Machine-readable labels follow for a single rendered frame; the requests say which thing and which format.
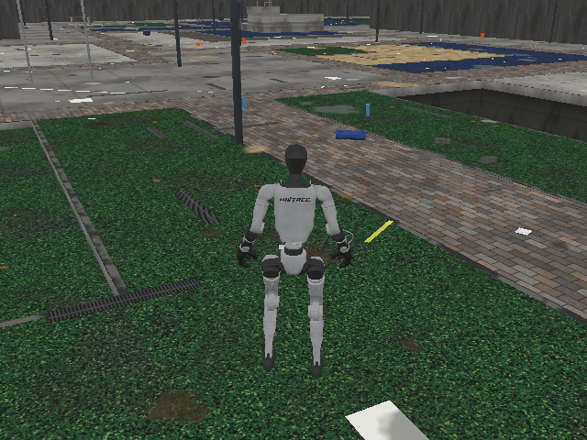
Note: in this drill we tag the right robot thigh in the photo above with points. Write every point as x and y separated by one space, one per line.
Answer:
315 271

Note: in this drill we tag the robot left hand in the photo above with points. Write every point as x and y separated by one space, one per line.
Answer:
241 255

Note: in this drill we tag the robot left upper arm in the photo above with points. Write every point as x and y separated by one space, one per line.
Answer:
266 192

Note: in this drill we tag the robot left forearm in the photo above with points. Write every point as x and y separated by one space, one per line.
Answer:
248 239

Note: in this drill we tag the robot right upper arm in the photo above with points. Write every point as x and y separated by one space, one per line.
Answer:
329 209

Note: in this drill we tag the robot right forearm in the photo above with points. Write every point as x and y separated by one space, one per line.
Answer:
341 240

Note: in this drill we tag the robot torso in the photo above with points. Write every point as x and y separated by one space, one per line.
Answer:
294 210

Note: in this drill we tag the robot right hand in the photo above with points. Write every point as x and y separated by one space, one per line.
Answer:
346 255

